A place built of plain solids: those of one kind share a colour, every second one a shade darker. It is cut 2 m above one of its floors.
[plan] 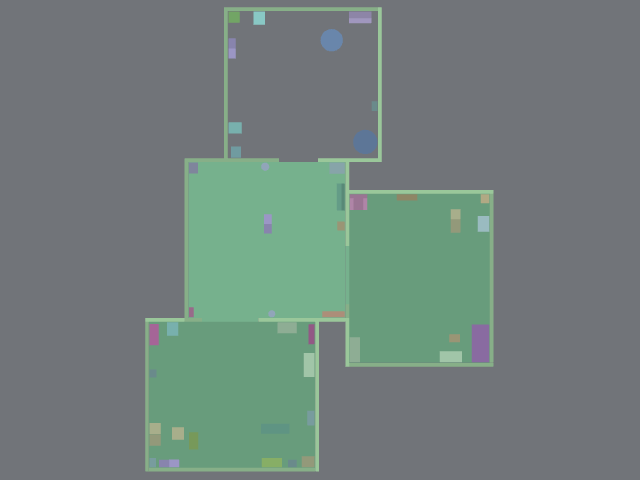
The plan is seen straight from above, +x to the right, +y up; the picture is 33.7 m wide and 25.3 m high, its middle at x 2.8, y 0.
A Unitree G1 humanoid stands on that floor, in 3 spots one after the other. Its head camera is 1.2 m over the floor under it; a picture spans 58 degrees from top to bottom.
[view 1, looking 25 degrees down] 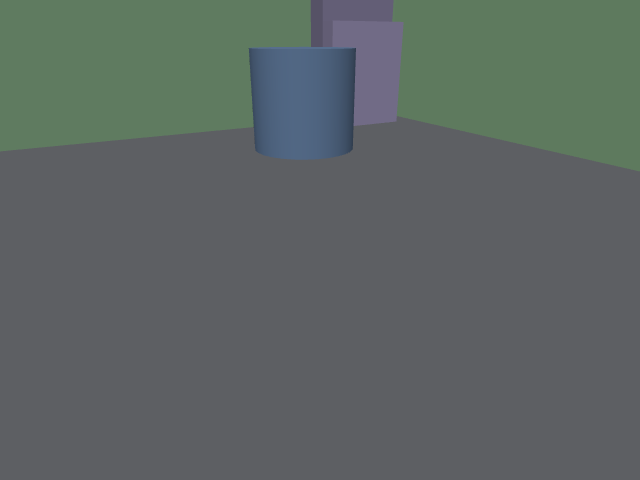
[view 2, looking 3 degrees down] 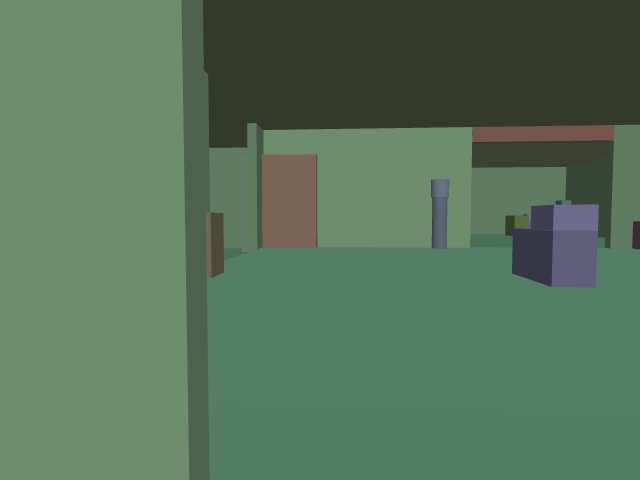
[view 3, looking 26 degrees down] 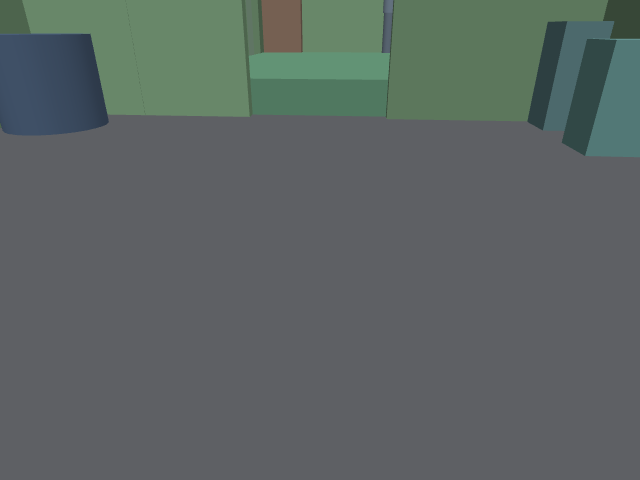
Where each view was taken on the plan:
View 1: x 1.05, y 5.87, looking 61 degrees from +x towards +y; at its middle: ground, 2.84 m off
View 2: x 2.18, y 5.63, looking -86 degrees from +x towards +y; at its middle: wall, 9.78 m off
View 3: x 1.05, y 10.91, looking -85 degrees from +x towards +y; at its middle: ground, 2.74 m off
